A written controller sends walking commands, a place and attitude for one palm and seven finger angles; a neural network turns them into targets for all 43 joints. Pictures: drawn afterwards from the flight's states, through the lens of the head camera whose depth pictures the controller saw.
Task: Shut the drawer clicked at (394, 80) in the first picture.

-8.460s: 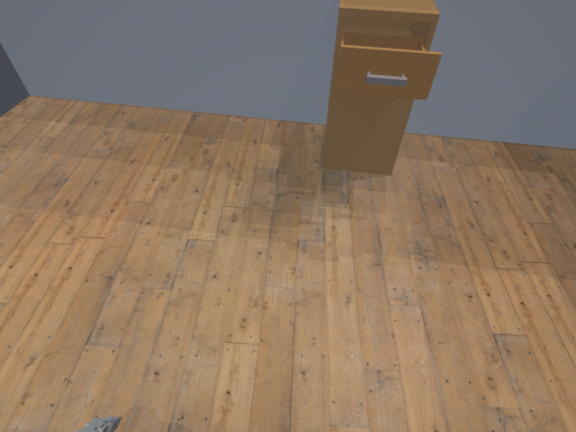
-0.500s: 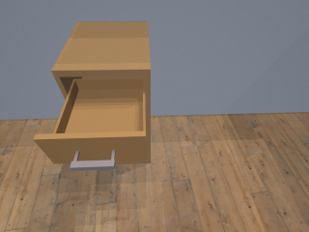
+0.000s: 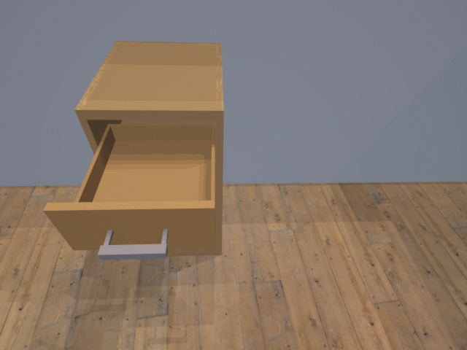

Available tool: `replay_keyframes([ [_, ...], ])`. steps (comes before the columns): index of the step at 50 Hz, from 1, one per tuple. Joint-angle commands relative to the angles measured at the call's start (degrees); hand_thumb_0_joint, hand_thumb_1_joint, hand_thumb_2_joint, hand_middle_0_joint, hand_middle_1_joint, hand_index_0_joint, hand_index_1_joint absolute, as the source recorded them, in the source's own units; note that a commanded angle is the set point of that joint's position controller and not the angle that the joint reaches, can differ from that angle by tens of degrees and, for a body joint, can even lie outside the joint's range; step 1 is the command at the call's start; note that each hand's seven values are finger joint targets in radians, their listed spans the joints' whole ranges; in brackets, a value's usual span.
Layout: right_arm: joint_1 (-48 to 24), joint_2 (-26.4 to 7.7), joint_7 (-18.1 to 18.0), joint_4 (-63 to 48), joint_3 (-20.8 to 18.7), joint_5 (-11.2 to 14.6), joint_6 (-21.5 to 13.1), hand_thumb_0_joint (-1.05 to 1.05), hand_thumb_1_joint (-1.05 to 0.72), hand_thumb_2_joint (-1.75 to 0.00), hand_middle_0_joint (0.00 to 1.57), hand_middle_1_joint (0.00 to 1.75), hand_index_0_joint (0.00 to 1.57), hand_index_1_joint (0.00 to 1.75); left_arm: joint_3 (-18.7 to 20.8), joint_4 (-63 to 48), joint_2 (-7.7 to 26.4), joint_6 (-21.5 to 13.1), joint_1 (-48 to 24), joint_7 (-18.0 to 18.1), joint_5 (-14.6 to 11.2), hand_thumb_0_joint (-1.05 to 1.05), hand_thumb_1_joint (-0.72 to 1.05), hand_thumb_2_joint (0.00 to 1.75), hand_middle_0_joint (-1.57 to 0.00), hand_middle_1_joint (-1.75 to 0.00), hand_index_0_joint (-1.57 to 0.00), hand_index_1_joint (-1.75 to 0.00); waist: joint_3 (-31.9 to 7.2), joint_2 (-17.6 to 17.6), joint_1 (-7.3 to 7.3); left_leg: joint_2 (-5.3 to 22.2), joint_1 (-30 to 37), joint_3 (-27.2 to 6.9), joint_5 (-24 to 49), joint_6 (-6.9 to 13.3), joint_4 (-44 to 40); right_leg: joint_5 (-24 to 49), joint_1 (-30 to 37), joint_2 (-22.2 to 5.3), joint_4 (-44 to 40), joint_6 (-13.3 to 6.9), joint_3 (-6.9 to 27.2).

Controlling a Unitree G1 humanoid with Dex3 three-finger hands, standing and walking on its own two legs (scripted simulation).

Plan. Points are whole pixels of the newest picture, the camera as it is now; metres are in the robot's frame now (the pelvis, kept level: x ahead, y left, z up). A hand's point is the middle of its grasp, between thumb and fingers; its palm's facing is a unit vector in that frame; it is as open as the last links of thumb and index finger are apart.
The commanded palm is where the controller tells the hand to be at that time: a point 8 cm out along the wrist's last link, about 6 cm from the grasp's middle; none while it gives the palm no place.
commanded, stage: look again from close up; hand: left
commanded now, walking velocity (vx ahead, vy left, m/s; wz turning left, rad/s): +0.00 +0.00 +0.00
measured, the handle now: (135, 243) +0.34 +0.23 -0.07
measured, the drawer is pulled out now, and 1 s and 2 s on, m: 0.30 0.30 0.30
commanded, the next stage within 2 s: shuffle to correct the standing spot in 0.08 s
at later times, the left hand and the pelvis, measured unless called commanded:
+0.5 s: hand out of the picture -0.03 +0.21 -0.18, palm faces +0.08 -0.98 -0.19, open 7.4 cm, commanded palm none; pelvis +0.00 +0.03 +0.00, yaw +3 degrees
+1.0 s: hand (146, 348) +0.16 +0.18 -0.15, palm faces +0.14 -0.97 -0.21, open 7.2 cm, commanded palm none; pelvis +0.07 +0.00 +0.00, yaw +7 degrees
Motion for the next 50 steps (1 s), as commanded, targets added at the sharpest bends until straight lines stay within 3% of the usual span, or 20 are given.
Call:
replay_keyframes([
  [1,2.7,-6.2,-0.2,-1.5,-1.2,-0.2,-0.1,0.00,-0.90,-0.90,0.20,0.30,0.20,0.30,1.5,-2.0,7.4,-0.6,3.0,0.5,-0.1,0.00,0.90,0.90,-0.20,-0.30,-0.20,-0.30,2.8,1.2,-0.24,3.1,-3.0,-2.9,13.1,1.5,-6.4,12.8,0.2,-4.2,-6.7,-1.7,4.5],
  [9,3.0,-5.9,0.1,0.1,-1.1,-0.1,-0.1,0.00,-0.90,-0.90,0.20,0.30,0.20,0.30,1.3,-0.9,6.4,-0.6,3.9,0.2,-0.1,0.00,0.90,0.90,-0.20,-0.30,-0.20,-0.30,2.7,0.8,0.00,3.1,-3.2,-3.6,8.9,1.7,-8.9,7.0,0.4,-4.0,-9.1,-1.1,4.3],
  [15,5.6,-6.8,0.5,0.7,-1.5,-0.8,1.3,0.00,-0.90,-0.90,0.20,0.30,0.20,0.30,2.3,-0.9,7.0,0.3,4.9,-0.4,0.6,0.00,0.90,0.90,-0.20,-0.30,-0.20,-0.30,7.7,1.2,-0.24,1.9,-10.0,-5.7,-14.9,3.0,-10.9,-18.6,-4.4,-3.9,-10.8,-1.6,3.9],
  [21,8.7,-4.6,0.4,0.5,-1.2,-0.6,0.2,0.00,-0.90,-0.90,0.20,0.30,0.20,0.30,3.5,-0.2,7.3,-0.2,8.0,-0.7,0.1,0.00,0.90,0.90,-0.20,-0.30,-0.20,-0.30,5.7,-2.5,0.14,-0.6,-12.9,-2.6,-7.2,3.5,-2.8,-16.1,0.5,-8.1,-10.0,-4.6,5.9],
  [23,11.1,-4.6,0.4,0.8,-1.2,-0.6,-0.1,0.00,-0.90,-0.90,0.20,0.30,0.20,0.30,3.6,-0.9,7.1,-0.1,6.7,-0.7,0.2,0.00,0.90,0.90,-0.20,-0.30,-0.20,-0.30,5.2,-1.5,-0.96,0.0,-11.0,-3.7,-8.2,3.9,-4.7,-17.0,-1.5,-7.8,-7.4,-4.5,3.8],
  [24,12.8,-5.2,0.4,1.2,-1.4,-0.7,-0.1,0.00,-0.90,-0.90,0.20,0.30,0.20,0.30,3.5,-1.5,6.3,0.1,5.2,-0.8,0.3,0.00,0.90,0.90,-0.20,-0.30,-0.20,-0.30,6.9,3.0,-2.01,1.5,-8.6,-7.4,-11.5,4.5,-8.5,-18.1,-6.1,-5.7,-3.5,-3.6,1.2],
  [26,19.0,-8.8,-0.2,3.3,-2.3,-1.2,-0.8,0.00,-0.90,-0.90,0.20,0.30,0.20,0.30,2.3,-3.2,1.9,-0.2,1.4,-1.1,0.7,0.00,0.90,0.90,-0.20,-0.30,-0.20,-0.30,10.2,16.9,-4.53,11.6,-1.1,-26.5,-15.3,9.4,-21.3,-12.4,-18.9,2.1,14.2,-0.9,-5.5],
  [27,21.6,-8.5,-0.6,4.2,-2.2,-1.2,-1.4,0.00,-0.90,-0.90,0.20,0.30,0.20,0.30,1.9,-4.3,2.1,-0.8,-0.8,-1.0,1.1,0.00,0.90,0.90,-0.20,-0.30,-0.20,-0.30,10.2,15.5,-5.25,14.2,6.5,-30.7,-1.0,12.5,-21.1,-14.0,-26.0,1.0,20.4,-1.4,-2.5],
  [29,22.1,-6.8,-1.2,5.0,-1.4,-1.3,-2.4,0.00,-0.90,-0.90,0.20,0.30,0.20,0.30,2.2,-4.1,1.9,-2.0,-2.2,-1.4,0.6,0.00,0.90,0.90,-0.20,-0.30,-0.20,-0.30,6.7,9.6,-4.58,15.5,12.5,-26.5,30.0,14.7,-14.8,-12.4,-28.3,-1.9,25.8,-1.8,0.6],
  [32,19.2,-6.7,-1.6,4.5,-1.0,-1.1,-3.0,0.00,-0.90,-0.90,0.20,0.30,0.20,0.30,2.0,-4.0,0.8,-2.2,-2.5,-2.2,-0.4,0.00,0.90,0.90,-0.20,-0.30,-0.20,-0.30,3.4,6.3,-3.08,13.0,11.5,-16.9,40.5,13.3,-12.9,-9.1,-21.6,-2.1,19.0,-1.2,-0.4],
  [35,15.8,-6.4,-1.7,4.3,-1.0,-0.9,-2.7,0.00,-0.90,-0.90,0.20,0.30,0.20,0.30,2.1,-3.7,-0.3,-1.7,-1.3,-2.3,-0.6,0.00,0.90,0.90,-0.20,-0.30,-0.20,-0.30,2.6,7.9,-1.47,10.2,5.1,-11.5,36.6,10.5,-12.3,-1.9,-10.6,-0.3,8.1,-1.2,-2.2],
  [37,14.3,-5.9,-1.9,4.4,-0.8,-0.3,-2.2,0.00,-0.90,-0.90,0.20,0.30,0.20,0.30,2.4,-1.3,0.5,-2.0,5.2,-1.5,-0.7,0.00,0.90,0.90,-0.20,-0.30,-0.20,-0.30,-0.8,4.1,1.71,7.2,1.2,-8.4,35.0,6.7,-6.0,10.7,2.7,0.8,-4.2,-0.8,-2.1],
  [38,14.8,-4.4,-1.6,4.5,-0.6,0.2,-2.3,0.00,-0.90,-0.90,0.20,0.30,0.20,0.30,2.8,-0.1,2.9,-2.4,9.0,-0.8,-0.6,0.00,0.90,0.90,-0.20,-0.30,-0.20,-0.30,-4.0,0.3,3.04,4.9,-4.3,-7.0,28.4,4.1,-1.5,21.9,13.5,-3.1,-5.6,-1.6,3.0],
  [39,15.9,-2.1,-1.3,4.2,-0.4,0.5,-2.0,0.00,-0.90,-0.90,0.20,0.30,0.20,0.30,3.3,0.9,6.0,-2.8,10.9,0.1,-0.6,0.00,0.90,0.90,-0.20,-0.30,-0.20,-0.30,-6.1,-7.1,2.78,0.0,-11.4,-3.3,8.5,1.0,3.7,40.7,20.4,-13.6,-4.9,-6.0,14.2],
  [40,17.2,-1.3,-1.7,4.3,-1.0,0.7,-0.9,0.00,-0.90,-0.90,0.20,0.30,0.20,0.30,3.5,1.3,8.5,-2.6,10.5,0.4,-0.7,0.00,0.90,0.90,-0.20,-0.30,-0.20,-0.30,-6.7,-8.4,1.46,-1.6,-9.9,-2.2,-13.2,-0.1,11.1,53.3,17.1,-21.8,-7.4,-11.4,17.1],
  [41,17.4,-0.9,-1.9,4.4,-1.6,0.7,-0.3,0.00,-0.90,-0.90,0.20,0.30,0.20,0.30,3.4,0.5,8.8,-2.3,8.3,0.6,-0.4,0.00,0.90,0.90,-0.20,-0.30,-0.20,-0.30,-3.5,-4.1,0.29,-1.3,-9.7,-3.2,-17.2,0.2,15.2,56.3,11.8,-22.3,-7.7,-13.5,15.3],
  [42,15.4,0.4,-2.0,4.0,-1.5,0.8,0.6,0.00,-0.90,-0.90,0.20,0.30,0.20,0.30,3.5,-0.3,7.3,-2.1,6.1,1.1,-0.3,0.00,0.90,0.90,-0.20,-0.30,-0.20,-0.30,-1.2,-7.1,0.15,-0.6,-10.3,-2.5,-18.1,-0.1,19.6,60.1,8.4,-21.7,-7.6,-14.4,15.9],
  [43,13.9,0.1,-1.9,4.3,-1.7,0.7,1.1,0.00,-0.90,-0.90,0.20,0.30,0.20,0.30,3.3,-0.6,6.4,-1.8,4.0,1.4,-0.2,0.00,0.90,0.90,-0.20,-0.30,-0.20,-0.30,1.0,-9.8,0.09,0.7,-11.3,-2.9,-17.3,-0.3,22.4,60.9,5.8,-20.8,-7.4,-14.4,14.7],
  [46,11.9,-0.6,-1.1,3.7,-2.5,0.4,2.4,0.00,-0.90,-0.90,0.20,0.30,0.20,0.30,3.9,-2.4,6.7,-0.8,0.2,1.5,0.2,0.00,0.90,0.90,-0.20,-0.30,-0.20,-0.30,0.0,-6.2,-0.38,0.0,-11.9,-1.7,-12.4,-1.2,25.1,52.0,3.8,-17.9,-8.5,-13.6,9.4],
  [50,8.2,-1.0,0.1,0.8,-3.4,-0.2,3.4,0.00,-0.90,-0.90,0.20,0.30,0.20,0.30,5.2,-4.5,8.2,0.2,-1.7,1.6,0.7,0.00,0.90,0.90,-0.20,-0.30,-0.20,-0.30,-1.0,-6.1,0.01,-0.2,-11.6,-0.7,-7.0,-2.0,24.5,37.4,-0.2,-16.6,-10.1,-12.8,8.2],
])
